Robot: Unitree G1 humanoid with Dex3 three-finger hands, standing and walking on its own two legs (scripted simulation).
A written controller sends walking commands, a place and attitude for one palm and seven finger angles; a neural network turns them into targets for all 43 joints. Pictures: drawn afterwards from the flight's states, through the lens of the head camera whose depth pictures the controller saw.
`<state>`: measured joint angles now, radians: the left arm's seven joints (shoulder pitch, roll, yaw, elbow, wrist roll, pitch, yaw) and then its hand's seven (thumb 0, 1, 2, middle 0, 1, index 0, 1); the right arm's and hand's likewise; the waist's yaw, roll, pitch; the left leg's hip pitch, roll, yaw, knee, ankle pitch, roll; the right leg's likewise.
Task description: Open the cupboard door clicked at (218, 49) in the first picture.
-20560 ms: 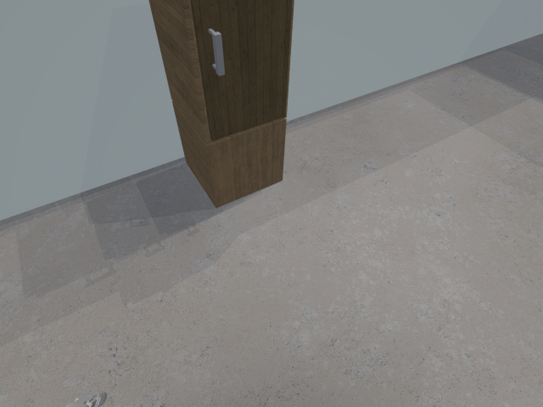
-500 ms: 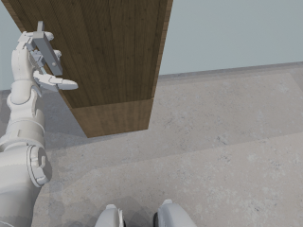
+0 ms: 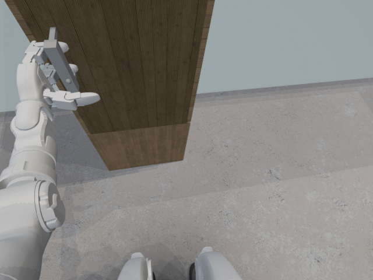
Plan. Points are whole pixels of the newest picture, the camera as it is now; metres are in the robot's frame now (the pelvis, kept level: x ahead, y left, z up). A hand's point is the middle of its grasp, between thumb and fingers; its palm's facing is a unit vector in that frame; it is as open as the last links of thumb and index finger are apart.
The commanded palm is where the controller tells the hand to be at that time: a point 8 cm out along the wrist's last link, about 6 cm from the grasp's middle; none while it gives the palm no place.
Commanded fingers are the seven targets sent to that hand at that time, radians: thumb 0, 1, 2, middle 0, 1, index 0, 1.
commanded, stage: close the thumb around the handle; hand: left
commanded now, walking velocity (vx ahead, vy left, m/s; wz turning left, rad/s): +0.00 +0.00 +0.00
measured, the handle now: (64, 62) +0.57 +0.22 +0.08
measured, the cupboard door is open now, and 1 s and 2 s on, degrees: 0 12 37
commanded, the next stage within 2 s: pull the door open along its arc in 0.48 s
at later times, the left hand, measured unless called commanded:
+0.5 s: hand (73, 80) +0.52 +0.20 +0.08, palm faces +0.08 -1.00 +0.00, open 5.9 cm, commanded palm +0.49 +0.24 +0.08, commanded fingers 0.00 0.90 0.90 -0.40 -1.35 -0.40 -1.35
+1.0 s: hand (81, 106) +0.45 +0.17 +0.08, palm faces +0.07 -1.00 +0.01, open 6.1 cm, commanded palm +0.38 +0.22 +0.08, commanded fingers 0.00 0.90 0.90 -0.40 -1.35 -0.40 -1.35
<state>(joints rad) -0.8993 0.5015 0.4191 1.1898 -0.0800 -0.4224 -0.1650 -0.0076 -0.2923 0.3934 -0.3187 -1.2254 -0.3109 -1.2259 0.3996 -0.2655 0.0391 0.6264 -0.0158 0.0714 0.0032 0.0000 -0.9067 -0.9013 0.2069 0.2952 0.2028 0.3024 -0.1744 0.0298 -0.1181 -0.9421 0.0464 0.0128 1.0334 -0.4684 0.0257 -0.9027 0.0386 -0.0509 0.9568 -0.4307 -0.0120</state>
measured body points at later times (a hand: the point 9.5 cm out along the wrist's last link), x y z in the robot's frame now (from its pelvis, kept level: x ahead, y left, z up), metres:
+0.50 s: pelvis +0.00 +0.00 +0.00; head +0.13 +0.03 +0.43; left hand +0.51 +0.25 +0.08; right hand +0.00 -0.26 -0.11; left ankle +0.01 +0.10 -0.67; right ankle +0.01 -0.12 -0.67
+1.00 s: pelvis +0.02 +0.00 +0.02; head +0.11 +0.01 +0.46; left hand +0.44 +0.23 +0.08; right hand +0.05 -0.26 -0.10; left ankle +0.01 +0.10 -0.67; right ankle +0.01 -0.12 -0.67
